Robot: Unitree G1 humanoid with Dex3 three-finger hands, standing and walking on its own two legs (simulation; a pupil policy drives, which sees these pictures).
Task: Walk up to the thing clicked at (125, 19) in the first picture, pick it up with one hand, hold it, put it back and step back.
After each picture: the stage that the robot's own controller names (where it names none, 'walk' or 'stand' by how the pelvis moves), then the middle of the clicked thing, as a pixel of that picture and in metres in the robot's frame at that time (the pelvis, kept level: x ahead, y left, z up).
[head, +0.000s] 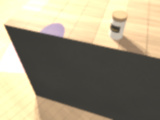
stand; (117, 25) +0.64 -0.14 +0.05
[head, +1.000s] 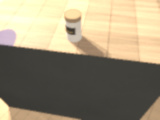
rise first; (73, 26) +0.56 +0.09 +0.08
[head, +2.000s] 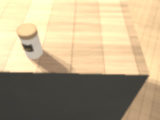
stand; (30, 42) +0.47 +0.21 +0.08
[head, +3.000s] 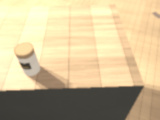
stand; (28, 59) +0.44 +0.22 +0.05
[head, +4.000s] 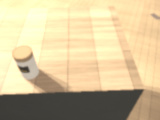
stand; (26, 63) +0.42 +0.23 +0.05
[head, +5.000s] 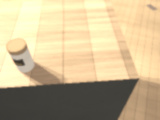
stand; (21, 56) +0.44 +0.25 +0.05
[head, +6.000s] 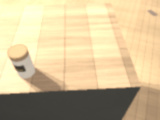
stand; (22, 61) +0.42 +0.24 +0.05
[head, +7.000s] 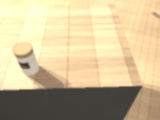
stand; (26, 59) +0.44 +0.23 +0.05
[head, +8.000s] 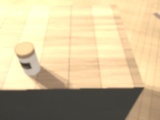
stand; (28, 59) +0.43 +0.22 +0.05
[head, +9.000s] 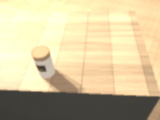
rise first; (44, 62) +0.43 +0.20 +0.05
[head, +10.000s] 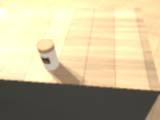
go down; (48, 55) +0.47 +0.20 +0.05
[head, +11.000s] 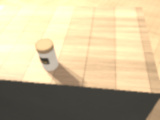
go down; (47, 55) +0.45 +0.20 +0.05
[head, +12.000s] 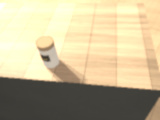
go down; (48, 52) +0.46 +0.20 +0.05
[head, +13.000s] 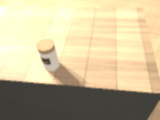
go down; (48, 55) +0.46 +0.20 +0.05
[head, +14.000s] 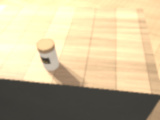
go down; (48, 55) +0.46 +0.20 +0.05
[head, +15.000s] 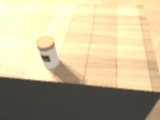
go down; (48, 52) +0.46 +0.20 +0.05
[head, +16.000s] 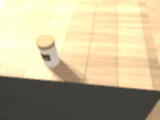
go down; (48, 51) +0.46 +0.20 +0.05
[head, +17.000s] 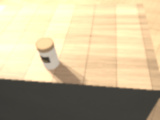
go down; (48, 54) +0.46 +0.20 +0.05
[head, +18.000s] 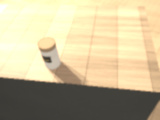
go down; (49, 53) +0.46 +0.20 +0.05
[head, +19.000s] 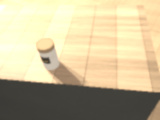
go down; (48, 54) +0.45 +0.20 +0.05
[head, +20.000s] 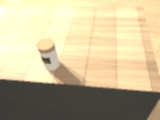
go down; (49, 54) +0.46 +0.20 +0.05
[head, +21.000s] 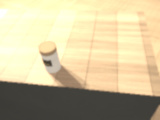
go down; (50, 57) +0.45 +0.19 +0.05
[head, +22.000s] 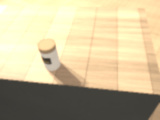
go down; (49, 55) +0.45 +0.19 +0.05
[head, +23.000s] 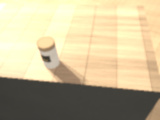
go down; (48, 53) +0.46 +0.20 +0.05
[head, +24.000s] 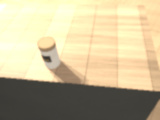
go down; (49, 53) +0.46 +0.20 +0.05
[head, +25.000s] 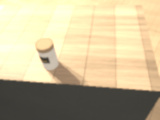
go down; (47, 54) +0.46 +0.20 +0.05
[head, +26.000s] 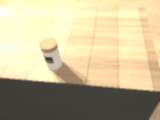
go down; (51, 54) +0.47 +0.19 +0.05
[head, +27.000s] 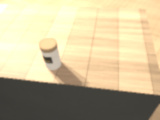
go down; (50, 54) +0.46 +0.19 +0.05
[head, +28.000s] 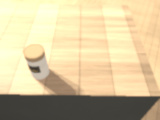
go down; (37, 62) +0.42 +0.17 +0.06
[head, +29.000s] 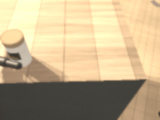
close in; (17, 49) +0.45 +0.21 +0.09
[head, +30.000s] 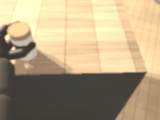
lift; (23, 42) +0.46 +0.19 +0.09
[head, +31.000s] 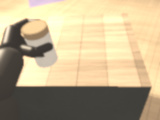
lift; (41, 44) +0.35 +0.13 +0.23
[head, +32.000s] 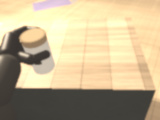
hold; (39, 52) +0.33 +0.14 +0.22
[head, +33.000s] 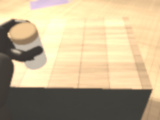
hold; (30, 47) +0.33 +0.16 +0.24
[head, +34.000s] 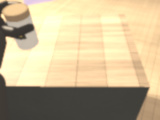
crouch; (22, 27) +0.40 +0.19 +0.25
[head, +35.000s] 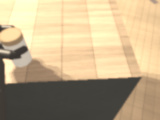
lower; (16, 48) +0.45 +0.20 +0.09
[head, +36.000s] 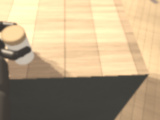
lower; (19, 46) +0.44 +0.19 +0.10
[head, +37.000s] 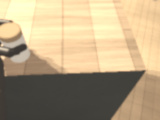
lower; (15, 43) +0.45 +0.20 +0.10
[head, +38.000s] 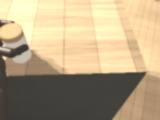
lower; (16, 44) +0.45 +0.20 +0.09
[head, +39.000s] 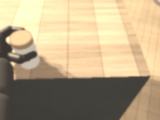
loosen; (25, 50) +0.43 +0.18 +0.09
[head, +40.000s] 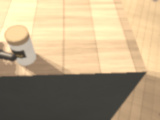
withdraw; (21, 46) +0.44 +0.18 +0.09
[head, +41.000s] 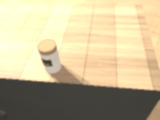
sink last; (50, 56) +0.43 +0.18 +0.08
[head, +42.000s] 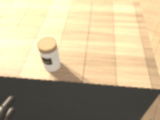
stand; (49, 54) +0.43 +0.17 +0.06
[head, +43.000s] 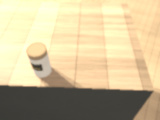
stand; (39, 60) +0.42 +0.18 +0.06
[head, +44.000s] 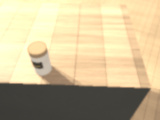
stand; (40, 58) +0.43 +0.18 +0.05
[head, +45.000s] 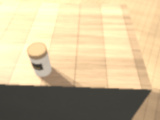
stand; (40, 60) +0.42 +0.18 +0.05
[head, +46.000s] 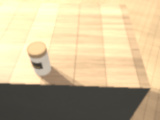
stand; (39, 59) +0.43 +0.18 +0.05
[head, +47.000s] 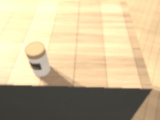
stand; (38, 59) +0.42 +0.18 +0.06
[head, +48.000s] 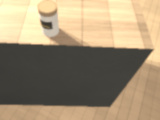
walk; (49, 19) +0.55 +0.15 +0.06
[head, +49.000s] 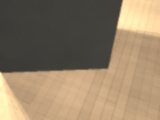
walk; out of the picture +0.91 +0.23 +0.08
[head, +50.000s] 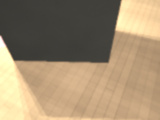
stand; out of the picture +1.15 +0.19 +0.07
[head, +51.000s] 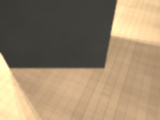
stand; out of the picture +1.12 +0.19 +0.05
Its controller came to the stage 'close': yes
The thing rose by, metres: 0.22
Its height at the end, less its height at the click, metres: +0.00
